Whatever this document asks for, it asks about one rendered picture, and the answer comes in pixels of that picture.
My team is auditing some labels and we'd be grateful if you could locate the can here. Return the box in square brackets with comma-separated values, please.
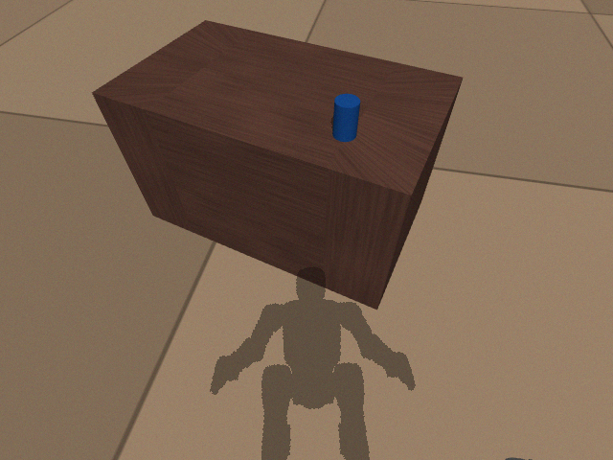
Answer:
[332, 94, 360, 142]

